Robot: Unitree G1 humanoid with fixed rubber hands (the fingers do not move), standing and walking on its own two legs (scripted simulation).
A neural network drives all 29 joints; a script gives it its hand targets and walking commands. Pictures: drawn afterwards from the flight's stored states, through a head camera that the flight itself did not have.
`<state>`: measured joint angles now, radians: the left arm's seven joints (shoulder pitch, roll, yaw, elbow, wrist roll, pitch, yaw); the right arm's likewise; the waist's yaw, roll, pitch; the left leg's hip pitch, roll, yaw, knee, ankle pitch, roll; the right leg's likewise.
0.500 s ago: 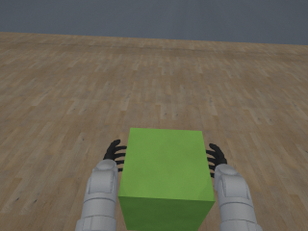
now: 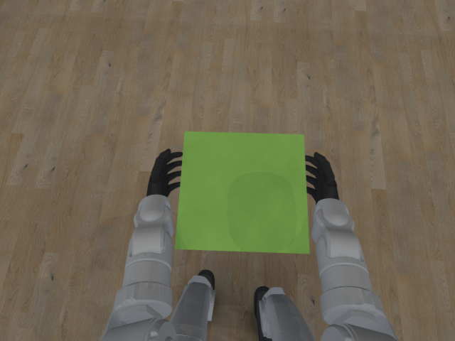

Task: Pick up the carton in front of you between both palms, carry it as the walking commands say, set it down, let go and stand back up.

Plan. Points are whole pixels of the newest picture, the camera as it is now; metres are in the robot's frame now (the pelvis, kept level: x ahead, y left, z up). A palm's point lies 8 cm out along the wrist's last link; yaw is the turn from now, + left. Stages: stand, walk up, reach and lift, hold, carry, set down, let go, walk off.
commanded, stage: set down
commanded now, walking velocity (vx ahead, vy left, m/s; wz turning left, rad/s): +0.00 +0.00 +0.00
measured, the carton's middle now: (240, 200) +0.37 +0.02 -0.16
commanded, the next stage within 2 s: none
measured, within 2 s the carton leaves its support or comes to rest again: rests again in 1.96 s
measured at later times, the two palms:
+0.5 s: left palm (176, 186) +0.41 +0.17 -0.21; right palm (303, 185) +0.42 -0.13 -0.21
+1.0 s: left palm (188, 190) +0.44 +0.16 -0.37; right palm (290, 184) +0.47 -0.14 -0.37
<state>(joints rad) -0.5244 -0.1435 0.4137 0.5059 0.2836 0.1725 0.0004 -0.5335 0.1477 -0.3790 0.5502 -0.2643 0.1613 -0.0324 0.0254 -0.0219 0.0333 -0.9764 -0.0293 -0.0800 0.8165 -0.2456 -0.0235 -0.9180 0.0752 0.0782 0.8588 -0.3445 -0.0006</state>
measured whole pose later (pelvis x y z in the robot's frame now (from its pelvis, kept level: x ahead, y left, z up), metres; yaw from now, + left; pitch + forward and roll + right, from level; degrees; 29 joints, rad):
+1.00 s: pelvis -0.06 +0.00 -0.25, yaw -2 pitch +48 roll +0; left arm -1.09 -0.03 0.51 0.63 0.19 0.27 0.12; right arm -1.21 -0.13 -0.36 0.85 -0.16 0.25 -0.04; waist 0.04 -0.01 -0.04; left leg -2.16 -0.11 -0.09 1.79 -0.46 -0.08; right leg -2.11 0.16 0.07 1.86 -0.59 0.05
